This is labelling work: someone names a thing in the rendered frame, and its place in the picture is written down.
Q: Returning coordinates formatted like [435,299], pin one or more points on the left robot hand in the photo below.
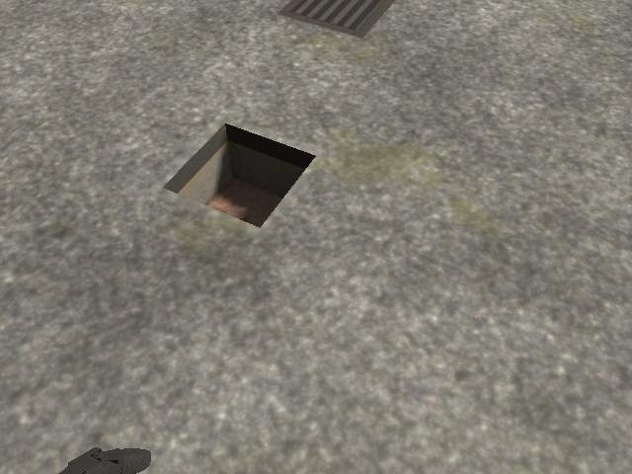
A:
[116,461]

